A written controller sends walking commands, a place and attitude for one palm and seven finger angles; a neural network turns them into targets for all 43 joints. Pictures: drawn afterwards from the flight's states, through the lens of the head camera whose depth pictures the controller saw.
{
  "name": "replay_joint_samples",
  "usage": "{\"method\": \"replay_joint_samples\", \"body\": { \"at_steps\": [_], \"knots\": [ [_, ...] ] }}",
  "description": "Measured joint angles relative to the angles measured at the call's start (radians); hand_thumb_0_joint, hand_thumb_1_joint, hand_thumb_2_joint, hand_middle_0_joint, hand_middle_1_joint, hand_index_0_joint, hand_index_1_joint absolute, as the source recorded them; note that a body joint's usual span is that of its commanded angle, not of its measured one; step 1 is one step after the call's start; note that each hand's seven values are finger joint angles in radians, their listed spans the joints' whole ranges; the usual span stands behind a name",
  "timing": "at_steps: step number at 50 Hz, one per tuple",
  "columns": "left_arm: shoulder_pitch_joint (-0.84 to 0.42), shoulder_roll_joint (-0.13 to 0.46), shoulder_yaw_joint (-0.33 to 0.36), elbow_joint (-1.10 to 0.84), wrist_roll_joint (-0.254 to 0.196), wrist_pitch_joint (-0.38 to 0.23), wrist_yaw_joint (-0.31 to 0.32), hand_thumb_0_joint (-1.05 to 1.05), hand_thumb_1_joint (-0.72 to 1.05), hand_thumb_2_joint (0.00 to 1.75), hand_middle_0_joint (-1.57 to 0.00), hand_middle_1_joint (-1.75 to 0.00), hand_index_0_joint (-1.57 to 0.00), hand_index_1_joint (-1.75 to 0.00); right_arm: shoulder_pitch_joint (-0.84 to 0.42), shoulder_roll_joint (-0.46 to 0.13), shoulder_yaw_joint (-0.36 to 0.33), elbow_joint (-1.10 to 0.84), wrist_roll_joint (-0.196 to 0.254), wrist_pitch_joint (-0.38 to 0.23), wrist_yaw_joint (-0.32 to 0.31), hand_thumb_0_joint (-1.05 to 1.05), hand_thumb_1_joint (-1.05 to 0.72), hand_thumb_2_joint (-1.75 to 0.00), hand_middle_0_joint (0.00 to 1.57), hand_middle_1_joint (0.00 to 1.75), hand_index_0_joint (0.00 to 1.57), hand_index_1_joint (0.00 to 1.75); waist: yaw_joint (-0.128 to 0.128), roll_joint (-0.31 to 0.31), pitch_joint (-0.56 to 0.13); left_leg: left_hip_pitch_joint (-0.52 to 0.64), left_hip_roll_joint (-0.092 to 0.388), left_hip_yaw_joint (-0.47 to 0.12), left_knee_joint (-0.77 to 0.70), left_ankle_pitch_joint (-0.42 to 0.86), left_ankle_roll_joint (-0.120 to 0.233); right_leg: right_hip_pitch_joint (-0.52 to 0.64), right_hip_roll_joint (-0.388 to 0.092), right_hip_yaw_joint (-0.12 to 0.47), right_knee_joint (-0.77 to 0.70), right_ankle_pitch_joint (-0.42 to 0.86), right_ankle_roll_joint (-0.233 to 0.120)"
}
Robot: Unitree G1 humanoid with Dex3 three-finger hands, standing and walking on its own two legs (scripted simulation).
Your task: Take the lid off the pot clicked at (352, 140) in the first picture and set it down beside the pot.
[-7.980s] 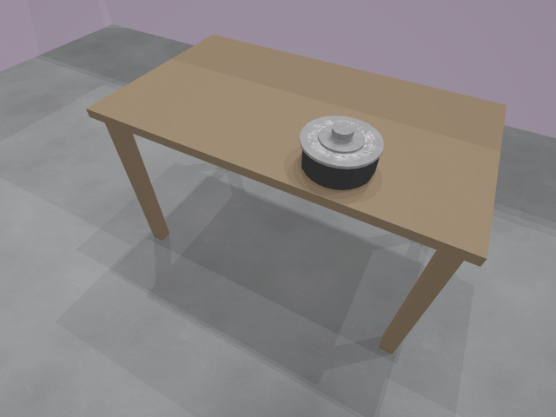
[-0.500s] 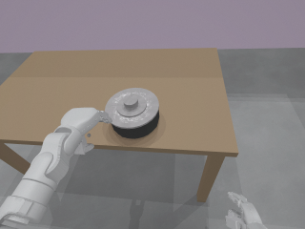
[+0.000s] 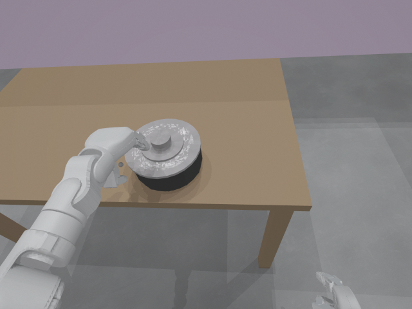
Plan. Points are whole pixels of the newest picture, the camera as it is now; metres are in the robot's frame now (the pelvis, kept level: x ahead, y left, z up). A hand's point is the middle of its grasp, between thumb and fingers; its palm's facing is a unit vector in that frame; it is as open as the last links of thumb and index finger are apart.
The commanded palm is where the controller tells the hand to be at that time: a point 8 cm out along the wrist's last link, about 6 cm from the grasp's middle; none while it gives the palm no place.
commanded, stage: move the open hand above the knob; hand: left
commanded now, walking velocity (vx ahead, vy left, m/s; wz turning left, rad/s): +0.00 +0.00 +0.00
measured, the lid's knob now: (160, 139) +0.51 +0.15 +0.01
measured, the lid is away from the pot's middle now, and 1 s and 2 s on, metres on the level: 0.00 0.00 0.00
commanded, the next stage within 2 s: lower the open fingers around the knob in 1.50 s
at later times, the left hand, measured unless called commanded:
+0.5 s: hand (139, 140) +0.45 +0.17 +0.07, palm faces -0.35 -0.05 -0.93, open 10.1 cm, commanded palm +0.46 +0.17 +0.14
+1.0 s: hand (149, 127) +0.49 +0.15 +0.07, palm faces -0.36 -0.05 -0.93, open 10.1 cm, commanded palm +0.48 +0.16 +0.14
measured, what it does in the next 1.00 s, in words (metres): stands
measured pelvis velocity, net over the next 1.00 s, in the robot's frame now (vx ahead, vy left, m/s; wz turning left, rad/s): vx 0.01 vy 0.01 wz -0.04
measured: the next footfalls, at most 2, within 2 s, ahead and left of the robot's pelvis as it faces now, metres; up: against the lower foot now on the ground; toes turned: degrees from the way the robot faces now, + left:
none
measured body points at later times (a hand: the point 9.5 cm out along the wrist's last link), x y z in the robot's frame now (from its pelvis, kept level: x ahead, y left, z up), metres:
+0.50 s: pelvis +0.01 +0.01 +0.00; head +0.05 -0.02 +0.44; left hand +0.46 +0.17 +0.13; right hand +0.11 -0.24 -0.14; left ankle +0.01 +0.11 -0.74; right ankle -0.03 -0.11 -0.74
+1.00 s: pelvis +0.01 +0.01 -0.01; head +0.07 -0.01 +0.44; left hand +0.50 +0.15 +0.13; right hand +0.05 -0.25 -0.15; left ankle +0.01 +0.11 -0.74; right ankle -0.03 -0.11 -0.74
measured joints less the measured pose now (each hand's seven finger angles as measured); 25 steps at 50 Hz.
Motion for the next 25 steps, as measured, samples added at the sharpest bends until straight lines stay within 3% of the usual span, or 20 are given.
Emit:
{"method": "replay_joint_samples", "body": {
  "at_steps": [25],
  "knots": [
    [-0.314,-0.076,-0.048,0.357,0.032,0.008,0.025,0.0,-0.25,1.3,-0.82,-0.08,-0.82,-0.08,0.047,0.023,-0.002,0.041,0.011,0.026,0.01,0.01,-0.9,-0.9,0.2,0.3,0.2,0.3,-0.039,-0.023,-0.038,-0.088,-0.01,0.016,0.038,-0.02,0.015,-0.091,-0.011,0.016,0.036,-0.014,0.015]
  ]
}}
